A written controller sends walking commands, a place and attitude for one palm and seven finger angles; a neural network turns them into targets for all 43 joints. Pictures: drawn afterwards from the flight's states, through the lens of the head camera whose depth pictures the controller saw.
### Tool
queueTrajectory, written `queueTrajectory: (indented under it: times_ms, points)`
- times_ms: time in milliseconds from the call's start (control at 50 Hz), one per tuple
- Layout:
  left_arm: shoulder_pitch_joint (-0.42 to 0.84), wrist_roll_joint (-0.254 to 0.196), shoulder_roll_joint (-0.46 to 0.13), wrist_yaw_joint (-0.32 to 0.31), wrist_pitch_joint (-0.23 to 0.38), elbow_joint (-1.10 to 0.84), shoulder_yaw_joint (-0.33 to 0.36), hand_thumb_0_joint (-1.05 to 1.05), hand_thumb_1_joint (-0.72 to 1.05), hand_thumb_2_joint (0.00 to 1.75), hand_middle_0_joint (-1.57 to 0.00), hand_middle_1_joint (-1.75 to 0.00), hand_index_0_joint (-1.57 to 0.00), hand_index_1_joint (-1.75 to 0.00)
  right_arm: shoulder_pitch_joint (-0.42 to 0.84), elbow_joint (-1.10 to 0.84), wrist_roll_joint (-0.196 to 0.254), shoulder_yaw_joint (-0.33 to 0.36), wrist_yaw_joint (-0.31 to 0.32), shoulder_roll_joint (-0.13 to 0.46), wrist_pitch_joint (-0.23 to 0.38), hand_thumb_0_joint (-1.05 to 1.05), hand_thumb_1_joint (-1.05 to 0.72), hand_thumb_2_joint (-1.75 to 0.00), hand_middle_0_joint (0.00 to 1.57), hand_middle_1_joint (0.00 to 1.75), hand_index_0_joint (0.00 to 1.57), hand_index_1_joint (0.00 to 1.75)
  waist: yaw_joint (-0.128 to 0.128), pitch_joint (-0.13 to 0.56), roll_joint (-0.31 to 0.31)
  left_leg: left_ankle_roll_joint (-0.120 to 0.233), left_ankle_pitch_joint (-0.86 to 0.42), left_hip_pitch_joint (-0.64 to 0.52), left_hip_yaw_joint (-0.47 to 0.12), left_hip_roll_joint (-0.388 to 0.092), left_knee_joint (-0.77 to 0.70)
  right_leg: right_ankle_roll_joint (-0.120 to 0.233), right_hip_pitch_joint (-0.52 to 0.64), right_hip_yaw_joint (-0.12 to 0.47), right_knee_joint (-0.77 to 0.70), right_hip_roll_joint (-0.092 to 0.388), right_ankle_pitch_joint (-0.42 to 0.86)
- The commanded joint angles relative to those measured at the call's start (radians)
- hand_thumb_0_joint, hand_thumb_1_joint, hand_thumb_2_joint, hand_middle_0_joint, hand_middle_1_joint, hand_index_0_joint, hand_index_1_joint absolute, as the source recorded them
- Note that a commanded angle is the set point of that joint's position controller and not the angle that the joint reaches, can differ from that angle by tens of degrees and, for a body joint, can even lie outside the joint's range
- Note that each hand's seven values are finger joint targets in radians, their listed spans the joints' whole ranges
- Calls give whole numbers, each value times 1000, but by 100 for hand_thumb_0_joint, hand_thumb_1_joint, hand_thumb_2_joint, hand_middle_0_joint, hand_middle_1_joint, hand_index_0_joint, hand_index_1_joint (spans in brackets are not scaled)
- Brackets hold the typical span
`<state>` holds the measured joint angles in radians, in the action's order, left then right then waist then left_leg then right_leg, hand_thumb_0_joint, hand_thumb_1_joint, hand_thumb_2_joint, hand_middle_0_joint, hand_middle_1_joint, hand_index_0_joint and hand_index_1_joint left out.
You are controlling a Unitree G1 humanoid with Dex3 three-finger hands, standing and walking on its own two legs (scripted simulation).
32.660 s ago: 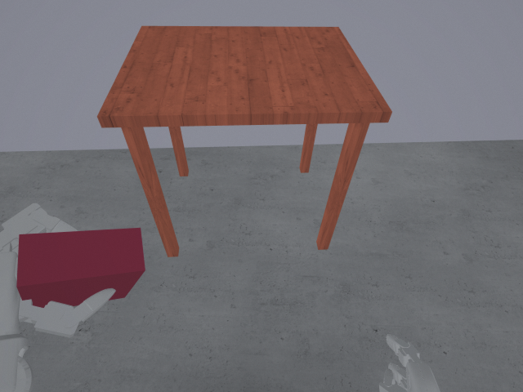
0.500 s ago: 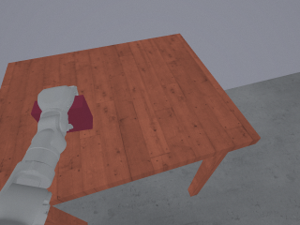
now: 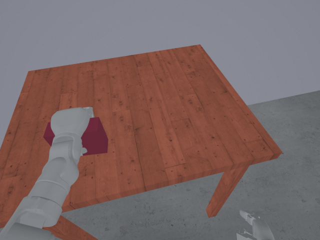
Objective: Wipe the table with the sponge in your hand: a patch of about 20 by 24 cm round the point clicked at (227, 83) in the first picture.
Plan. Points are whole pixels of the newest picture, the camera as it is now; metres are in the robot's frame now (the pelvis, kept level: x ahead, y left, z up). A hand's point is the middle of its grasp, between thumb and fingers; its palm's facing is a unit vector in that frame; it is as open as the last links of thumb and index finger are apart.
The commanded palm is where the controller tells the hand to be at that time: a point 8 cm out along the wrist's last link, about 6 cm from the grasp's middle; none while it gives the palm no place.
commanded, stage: wipe back along the first lane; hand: left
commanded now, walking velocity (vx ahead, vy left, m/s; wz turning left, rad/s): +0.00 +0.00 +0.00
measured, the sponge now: (81, 141) +0.35 +0.27 +0.02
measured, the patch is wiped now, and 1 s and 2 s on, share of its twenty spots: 1.00 1.00 1.00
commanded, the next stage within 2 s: lift the sponge slowly off the table in 0.62 s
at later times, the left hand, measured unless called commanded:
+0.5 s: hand (75, 149) +0.31 +0.26 +0.06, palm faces +0.03 -0.07 -1.00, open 9.3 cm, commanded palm +0.26 +0.25 +0.09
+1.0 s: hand (77, 161) +0.27 +0.24 +0.06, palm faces +0.02 -0.10 -0.99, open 9.3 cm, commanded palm +0.24 +0.23 +0.11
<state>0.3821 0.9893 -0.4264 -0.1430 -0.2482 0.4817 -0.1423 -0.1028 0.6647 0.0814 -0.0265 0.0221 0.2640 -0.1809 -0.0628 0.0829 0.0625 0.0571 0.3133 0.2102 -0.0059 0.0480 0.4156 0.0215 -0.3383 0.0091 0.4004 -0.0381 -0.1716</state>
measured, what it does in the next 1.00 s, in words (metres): stands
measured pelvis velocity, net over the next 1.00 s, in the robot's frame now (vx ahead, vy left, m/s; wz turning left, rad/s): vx -0.01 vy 0.00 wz -0.01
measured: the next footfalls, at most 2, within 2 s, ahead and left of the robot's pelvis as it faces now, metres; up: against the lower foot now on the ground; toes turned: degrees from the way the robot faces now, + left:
none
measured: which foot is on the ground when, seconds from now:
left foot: down 0.00-1.00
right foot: down 0.00-1.00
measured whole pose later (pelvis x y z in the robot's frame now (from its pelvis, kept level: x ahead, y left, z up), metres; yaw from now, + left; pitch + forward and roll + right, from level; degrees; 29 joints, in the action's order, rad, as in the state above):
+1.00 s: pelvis -0.01 +0.00 +0.00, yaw -1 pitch +1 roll -1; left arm 0.03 0.97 -0.39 -0.09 -0.40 0.02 -0.21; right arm -0.04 0.66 0.06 -0.05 0.00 0.26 -0.14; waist -0.11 0.04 0.09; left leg 0.06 0.31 0.10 0.01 0.05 0.39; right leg 0.02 -0.24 0.02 0.41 -0.04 -0.18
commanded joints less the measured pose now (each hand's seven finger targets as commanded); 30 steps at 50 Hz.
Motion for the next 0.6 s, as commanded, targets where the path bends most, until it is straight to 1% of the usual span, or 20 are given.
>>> queueTrajectory:
  times_ms: [0, 20, 40, 60, 80, 120, 180, 220, 260, 320, 360, 380, 400, 420, 440, 480, 520, 540, 560, 580]
  points:
    - [42, -39, -119, 14, -8, -143, 64, 0, 10, 130, -120, -160, -120, -160, 102, -135, -8, 53, 6, 130, 50, 0, -90, -90, 20, 30, 20, 30, -19, 236, -100, -57, -458, 31, -31, -19, -18, 71, 294, 33, 24, 18, 372]
    - [15, -43, -144, 13, -10, -178, 99, 0, 10, 130, -120, -160, -120, -160, 119, -142, -7, 53, 4, 133, 51, 0, -90, -90, 20, 30, 20, 30, -30, 245, -103, -54, -454, 32, -38, -21, -23, 75, 299, 46, 25, 15, 365]
    - [17, -45, -103, 13, -19, -191, 56, 0, 10, 130, -120, -160, -120, -160, 120, -141, -7, 52, 2, 128, 52, 0, -90, -90, 20, 30, 20, 30, -19, 219, -96, -54, -444, 30, -31, -23, -23, 70, 287, 32, 23, 19, 353]
    - [15, -50, -94, 12, -27, -203, 49, 0, 10, 130, -120, -160, -120, -160, 123, -137, -5, 54, 2, 128, 53, 0, -90, -90, 20, 30, 20, 30, -16, 198, -93, -56, -432, 28, -33, -24, -27, 69, 271, 31, 16, 17, 333]
    - [15, -50, -109, 11, -35, -210, 60, 0, 10, 130, -120, -160, -120, -160, 126, -134, -6, 54, 4, 131, 54, 0, -90, -90, 20, 30, 20, 30, -16, 191, -116, -53, -418, 29, -33, -23, -29, 68, 273, 33, 12, 15, 326]
    - [-24, -56, -131, 8, -47, -252, 89, 0, 10, 130, -120, -160, -120, -160, 149, -145, -6, 52, 5, 134, 58, 0, -90, -90, 20, 30, 20, 30, -34, 212, -98, -53, -420, 24, -38, -22, -38, 73, 291, 47, 12, 15, 322]
    - [-47, -54, -86, 12, -67, -268, 42, 0, 10, 130, -120, -160, -120, -160, 149, -136, -5, 51, 4, 129, 65, 0, -90, -90, 20, 30, 20, 30, -23, 179, -102, -58, -425, 18, -36, -24, -38, 69, 274, 35, 12, 15, 313]
    - [-98, -58, -118, 13, -74, -322, 80, 0, 10, 130, -120, -160, -120, -160, 167, -147, -6, 52, 2, 132, 71, 0, -90, -90, 20, 30, 20, 30, -38, 208, -90, -57, -446, 1, -41, -26, -37, 72, 293, 51, 17, 13, 332]
    - [-115, -61, -79, 17, -81, -333, 42, 0, 10, 130, -120, -160, -120, -160, 165, -145, -6, 50, 1, 125, 75, 0, -90, -90, 20, 30, 20, 30, -29, 185, -101, -58, -450, 4, -37, -26, -34, 69, 293, 39, 18, 15, 344]
    - [-133, -64, -116, 21, -96, -372, 78, 0, 10, 130, -120, -160, -120, -160, 192, -153, -6, 44, 2, 128, 77, 0, -90, -90, 20, 30, 20, 30, -40, 163, -103, -50, -398, 10, -42, -25, -49, 71, 291, 56, 7, 12, 297]
    - [-131, -60, -71, 27, -104, -387, 29, 0, 10, 130, -120, -160, -120, -160, 189, -153, -7, 43, 3, 121, 80, 0, -90, -90, 20, 30, 20, 30, -31, 153, -90, -51, -408, 1, -36, -25, -46, 67, 283, 39, 9, 16, 298]
    - [-150, -57, -90, 26, -106, -378, 47, 0, 10, 130, -120, -160, -120, -160, 185, -148, -6, 42, 2, 122, 82, 0, -90, -90, 20, 30, 20, 30, -35, 143, -92, -57, -421, 3, -41, -27, -49, 70, 279, 40, 12, 12, 295]
    - [-160, -52, -67, 29, -105, -386, 25, 0, 10, 130, -120, -160, -120, -160, 187, -150, -8, 42, 0, 120, 84, 0, -90, -90, 20, 30, 20, 30, -37, 153, -92, -60, -431, -7, -40, -26, -45, 68, 279, 38, 13, 12, 297]
    - [-181, -54, -77, 29, -107, -421, 44, 0, 10, 130, -120, -160, -120, -160, 202, -162, -6, 42, -5, 120, 86, 0, -90, -90, 20, 30, 20, 30, -43, 163, -61, -60, -435, -17, -47, -30, -47, 73, 276, 50, 16, 7, 286]
    - [-165, -50, -42, 31, -109, -432, 5, 0, 10, 130, -120, -160, -120, -160, 195, -163, -7, 40, -7, 115, 89, 0, -90, -90, 20, 30, 20, 30, -34, 174, -67, -59, -440, -21, -42, -30, -42, 69, 280, 37, 21, 10, 290]
    - [-199, -53, -29, 30, -106, -434, -1, 0, 10, 130, -120, -160, -120, -160, 193, -159, -10, 42, -9, 114, 92, 0, -90, -90, 20, 30, 20, 30, -35, 150, -86, -63, -453, -21, -46, -31, -39, 70, 269, 38, 19, 7, 301]
    - [-236, -53, -69, 25, -106, -477, 43, 0, 10, 130, -120, -160, -120, -160, 208, -167, -12, 41, -14, 118, 93, 0, -90, -90, 20, 30, 20, 30, -46, 168, -76, -66, -463, -22, -55, -34, -40, 74, 286, 59, 27, 1, 317]
    - [-262, -53, -26, 26, -108, -483, 8, 0, 10, 130, -120, -160, -120, -160, 202, -171, -10, 40, -18, 108, 96, 0, -90, -90, 20, 30, 20, 30, -44, 175, -89, -65, -485, -23, -48, -34, -33, 69, 293, 40, 33, 7, 331]
    - [-267, -56, 9, 29, -108, -490, -29, 0, 10, 130, -120, -160, -120, -160, 208, -169, -10, 39, -19, 106, 96, 0, -90, -90, 20, 30, 20, 30, -37, 147, -94, -67, -483, -25, -53, -36, -32, 68, 270, 39, 29, 6, 323]
    - [-271, -52, -6, 25, -108, -492, -14, 0, 10, 130, -120, -160, -120, -160, 202, -162, -11, 41, -22, 109, 95, 0, -90, -90, 20, 30, 20, 30, -38, 136, -91, -73, -489, -26, -57, -40, -34, 68, 257, 42, 30, 2, 308]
